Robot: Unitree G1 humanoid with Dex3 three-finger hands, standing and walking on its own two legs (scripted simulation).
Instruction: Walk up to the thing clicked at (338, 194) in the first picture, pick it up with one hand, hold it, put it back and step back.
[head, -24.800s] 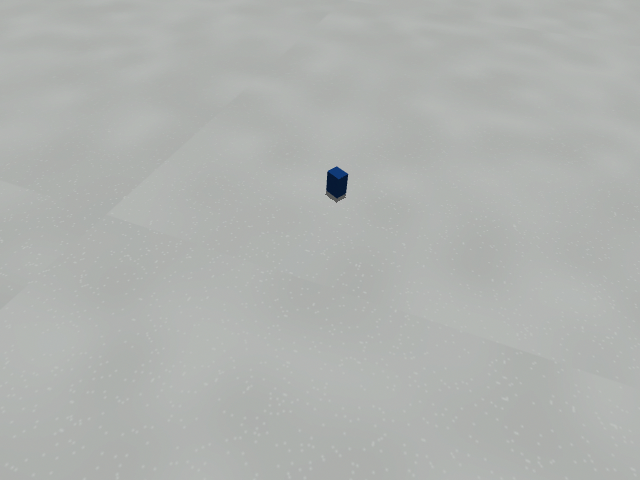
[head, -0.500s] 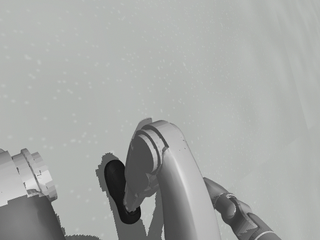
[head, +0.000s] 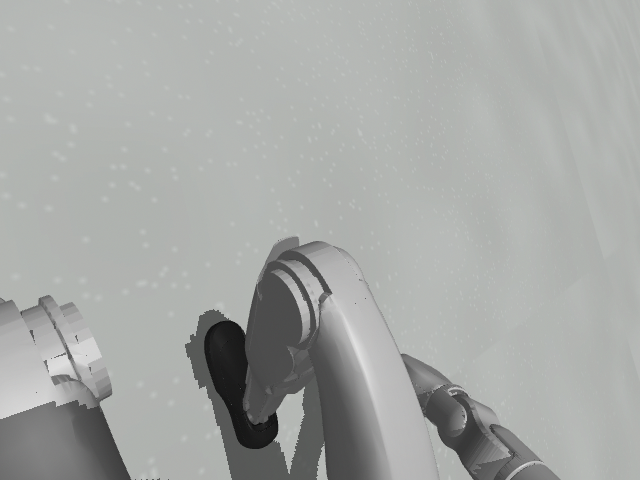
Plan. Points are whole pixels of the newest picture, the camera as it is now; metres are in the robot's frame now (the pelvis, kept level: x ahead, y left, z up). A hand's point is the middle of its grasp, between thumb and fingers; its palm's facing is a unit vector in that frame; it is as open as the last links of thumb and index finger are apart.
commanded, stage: withdraw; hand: left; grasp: from the side
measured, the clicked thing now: out of the picture +0.46 +0.34 -0.23
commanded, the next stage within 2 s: rise in 0.36 s
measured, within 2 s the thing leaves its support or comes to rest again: neither
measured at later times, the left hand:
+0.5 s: hand out of the picture +0.38 +0.44 -0.09, palm faces +0.53 -0.84 -0.09, open 16.7 cm
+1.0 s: hand out of the picture +0.25 +0.42 +0.05, palm faces +0.41 -0.75 -0.52, open 17.2 cm
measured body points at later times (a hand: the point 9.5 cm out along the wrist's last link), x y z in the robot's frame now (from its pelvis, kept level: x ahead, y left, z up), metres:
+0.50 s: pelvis +0.00 +0.00 +0.01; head +0.21 +0.18 +0.37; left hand +0.35 +0.49 -0.09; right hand +0.19 -0.24 -0.03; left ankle +0.08 +0.12 -0.25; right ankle +0.14 -0.12 -0.25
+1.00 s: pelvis +0.02 -0.01 +0.13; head +0.20 +0.08 +0.53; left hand +0.23 +0.46 +0.08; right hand +0.24 -0.22 +0.00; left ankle +0.08 +0.12 -0.25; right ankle +0.14 -0.12 -0.25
